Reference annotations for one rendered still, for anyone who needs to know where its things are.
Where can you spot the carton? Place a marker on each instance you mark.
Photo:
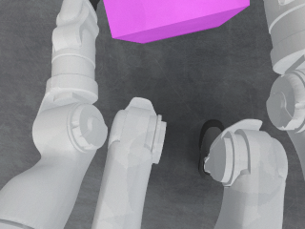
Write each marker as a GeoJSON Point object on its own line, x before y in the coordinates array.
{"type": "Point", "coordinates": [145, 21]}

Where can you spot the robot right forearm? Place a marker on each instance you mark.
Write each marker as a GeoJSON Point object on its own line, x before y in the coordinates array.
{"type": "Point", "coordinates": [286, 25]}

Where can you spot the robot left shin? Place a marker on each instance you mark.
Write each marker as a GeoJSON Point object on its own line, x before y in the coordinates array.
{"type": "Point", "coordinates": [120, 117]}

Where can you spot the robot left forearm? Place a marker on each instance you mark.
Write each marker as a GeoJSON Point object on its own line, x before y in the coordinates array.
{"type": "Point", "coordinates": [73, 56]}

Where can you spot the robot shin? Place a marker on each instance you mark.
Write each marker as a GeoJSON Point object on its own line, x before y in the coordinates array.
{"type": "Point", "coordinates": [247, 124]}
{"type": "Point", "coordinates": [120, 117]}

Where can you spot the right robot upper arm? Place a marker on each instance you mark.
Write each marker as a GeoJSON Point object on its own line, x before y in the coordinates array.
{"type": "Point", "coordinates": [286, 109]}

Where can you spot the left robot upper arm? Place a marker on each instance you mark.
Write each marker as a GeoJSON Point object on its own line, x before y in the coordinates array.
{"type": "Point", "coordinates": [67, 138]}

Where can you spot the robot right shin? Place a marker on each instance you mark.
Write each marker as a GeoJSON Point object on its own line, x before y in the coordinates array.
{"type": "Point", "coordinates": [247, 124]}

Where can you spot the left robot hand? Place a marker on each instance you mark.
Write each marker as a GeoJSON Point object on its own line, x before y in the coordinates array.
{"type": "Point", "coordinates": [94, 4]}

